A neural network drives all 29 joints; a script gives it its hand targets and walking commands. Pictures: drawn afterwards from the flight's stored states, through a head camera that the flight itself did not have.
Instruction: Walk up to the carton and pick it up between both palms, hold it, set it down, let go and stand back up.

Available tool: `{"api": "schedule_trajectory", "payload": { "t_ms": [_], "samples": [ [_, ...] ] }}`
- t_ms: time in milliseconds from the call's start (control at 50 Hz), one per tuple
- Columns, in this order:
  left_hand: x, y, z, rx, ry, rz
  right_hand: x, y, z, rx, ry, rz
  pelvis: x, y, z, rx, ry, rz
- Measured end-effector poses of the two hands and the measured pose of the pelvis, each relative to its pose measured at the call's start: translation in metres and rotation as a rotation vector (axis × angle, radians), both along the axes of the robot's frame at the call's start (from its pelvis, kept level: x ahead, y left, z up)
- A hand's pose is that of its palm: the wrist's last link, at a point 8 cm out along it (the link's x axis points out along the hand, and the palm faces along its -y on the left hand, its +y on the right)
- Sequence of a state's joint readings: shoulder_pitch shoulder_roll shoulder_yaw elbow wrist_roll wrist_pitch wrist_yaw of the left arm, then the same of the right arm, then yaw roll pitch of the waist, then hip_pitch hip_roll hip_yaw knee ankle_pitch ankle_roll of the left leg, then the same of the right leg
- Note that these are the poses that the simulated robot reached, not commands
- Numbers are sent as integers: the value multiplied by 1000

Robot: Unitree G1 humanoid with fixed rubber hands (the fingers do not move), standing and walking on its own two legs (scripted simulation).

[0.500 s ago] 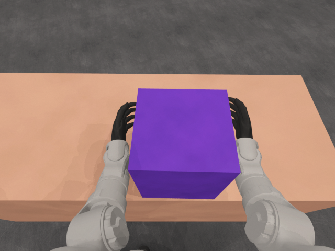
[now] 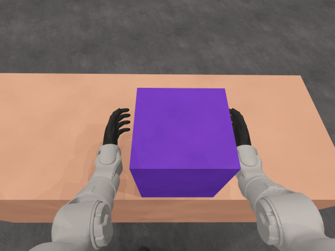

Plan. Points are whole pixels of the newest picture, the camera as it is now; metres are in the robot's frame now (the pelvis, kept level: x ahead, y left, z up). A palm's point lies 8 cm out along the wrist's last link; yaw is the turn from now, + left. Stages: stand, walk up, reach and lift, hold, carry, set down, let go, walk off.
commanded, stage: set down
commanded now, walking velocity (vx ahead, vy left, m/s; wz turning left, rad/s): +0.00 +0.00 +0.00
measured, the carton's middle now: (179, 148) +0.36 +0.01 -0.04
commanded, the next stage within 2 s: none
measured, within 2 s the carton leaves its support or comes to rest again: neither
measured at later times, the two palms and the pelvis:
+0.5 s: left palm (100, 176) +0.28 +0.20 -0.04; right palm (255, 179) +0.28 -0.17 -0.03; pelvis -0.03 +0.00 +0.00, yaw +0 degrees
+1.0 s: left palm (89, 216) +0.19 +0.21 -0.04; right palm (268, 227) +0.18 -0.19 -0.04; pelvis -0.04 +0.00 +0.00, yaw +0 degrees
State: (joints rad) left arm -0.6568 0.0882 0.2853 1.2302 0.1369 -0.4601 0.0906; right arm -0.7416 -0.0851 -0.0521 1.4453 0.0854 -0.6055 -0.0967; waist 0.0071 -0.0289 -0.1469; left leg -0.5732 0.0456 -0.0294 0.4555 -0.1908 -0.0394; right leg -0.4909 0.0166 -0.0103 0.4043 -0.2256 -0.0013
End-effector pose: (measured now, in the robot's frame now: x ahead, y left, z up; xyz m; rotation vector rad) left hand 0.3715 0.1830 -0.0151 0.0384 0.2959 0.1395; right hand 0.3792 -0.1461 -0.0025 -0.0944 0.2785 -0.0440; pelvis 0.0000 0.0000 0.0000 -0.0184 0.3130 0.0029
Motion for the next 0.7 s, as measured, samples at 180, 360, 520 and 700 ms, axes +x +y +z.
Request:
{"api": "schedule_trajectory", "payload": {
  "t_ms": [180,360,520,700],
  "samples": [
    [-22,1,0,3,-6,-18,-38,-17,-17,14,11,-26,-12,1,0,-3,-16,-1],
    [-64,10,-14,-1,26,-11,-69,-26,-19,3,-1,-16,-25,3,0,-6,-35,-1],
    [-94,17,-20,1,17,-3,-98,-29,-24,15,4,-9,-36,4,0,-8,-50,-1],
    [-110,18,-16,13,-19,-13,-128,-34,-32,34,14,-15,-41,4,0,-8,-60,-1]
  ]
}}
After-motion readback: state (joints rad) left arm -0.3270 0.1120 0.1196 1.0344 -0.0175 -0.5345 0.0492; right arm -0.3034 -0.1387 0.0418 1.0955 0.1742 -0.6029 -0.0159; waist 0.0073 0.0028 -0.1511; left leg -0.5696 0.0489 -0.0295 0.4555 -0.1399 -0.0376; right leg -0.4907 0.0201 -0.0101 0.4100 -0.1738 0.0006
